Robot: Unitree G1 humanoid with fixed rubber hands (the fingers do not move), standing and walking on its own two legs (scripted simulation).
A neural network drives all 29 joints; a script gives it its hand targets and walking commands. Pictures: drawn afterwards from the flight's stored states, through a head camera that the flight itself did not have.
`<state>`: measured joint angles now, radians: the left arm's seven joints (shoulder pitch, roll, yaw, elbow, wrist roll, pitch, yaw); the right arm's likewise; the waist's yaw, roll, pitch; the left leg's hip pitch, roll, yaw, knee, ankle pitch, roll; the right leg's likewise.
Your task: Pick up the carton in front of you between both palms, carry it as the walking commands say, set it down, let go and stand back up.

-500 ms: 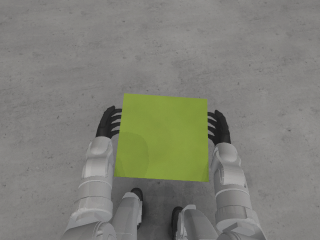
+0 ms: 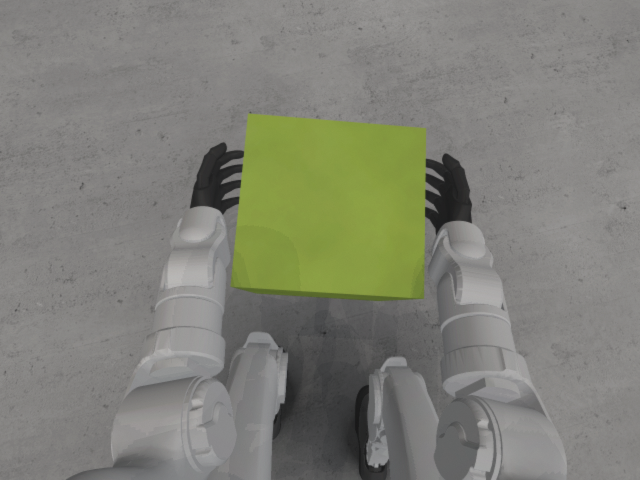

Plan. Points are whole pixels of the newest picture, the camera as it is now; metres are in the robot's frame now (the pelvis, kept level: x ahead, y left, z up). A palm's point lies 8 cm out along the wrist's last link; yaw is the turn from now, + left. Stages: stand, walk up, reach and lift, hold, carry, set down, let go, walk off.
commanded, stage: set down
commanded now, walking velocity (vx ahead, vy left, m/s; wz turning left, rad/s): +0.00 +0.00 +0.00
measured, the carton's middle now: (326, 225) +0.44 +0.04 -0.15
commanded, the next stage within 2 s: none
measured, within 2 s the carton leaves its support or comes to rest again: rests again in 1.48 s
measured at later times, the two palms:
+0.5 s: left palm (230, 225) +0.45 +0.20 -0.24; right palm (410, 227) +0.48 -0.10 -0.23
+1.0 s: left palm (234, 226) +0.48 +0.21 -0.34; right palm (388, 235) +0.50 -0.09 -0.35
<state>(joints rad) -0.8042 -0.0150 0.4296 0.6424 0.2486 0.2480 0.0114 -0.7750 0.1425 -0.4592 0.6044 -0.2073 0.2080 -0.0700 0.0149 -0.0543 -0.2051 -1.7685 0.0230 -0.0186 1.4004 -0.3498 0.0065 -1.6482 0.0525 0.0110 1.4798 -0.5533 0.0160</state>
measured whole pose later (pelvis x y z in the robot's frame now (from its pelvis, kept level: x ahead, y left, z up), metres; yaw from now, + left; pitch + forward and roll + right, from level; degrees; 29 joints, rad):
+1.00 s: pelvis -0.03 -0.01 -0.20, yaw -1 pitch +43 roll -2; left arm -1.27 0.27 0.26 0.97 -0.02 0.19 0.08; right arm -1.23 -0.06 -0.29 0.86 -0.04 0.16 -0.20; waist 0.08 -0.03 0.12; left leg -2.40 0.00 -0.07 2.05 -0.41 -0.03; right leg -2.25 0.11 -0.02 2.18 -0.69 0.02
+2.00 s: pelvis -0.04 -0.01 -0.21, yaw -1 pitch +38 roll -1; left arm -1.38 0.36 0.30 1.24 -0.05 0.02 0.01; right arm -1.39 -0.14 -0.26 1.09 -0.12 0.06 -0.07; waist 0.05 0.01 0.28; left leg -2.37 0.02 -0.04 2.09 -0.39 -0.01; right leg -2.23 0.13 0.02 2.23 -0.66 0.06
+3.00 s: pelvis -0.01 +0.00 -0.05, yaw +0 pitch +47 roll -3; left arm -0.98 0.28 0.29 0.76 -0.05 0.14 0.01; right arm -1.00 -0.21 -0.22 0.74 0.05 0.15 -0.08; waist 0.04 -0.02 -0.08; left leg -1.99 -0.01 -0.04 1.54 -0.36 0.00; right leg -1.86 0.08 0.03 1.63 -0.59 0.04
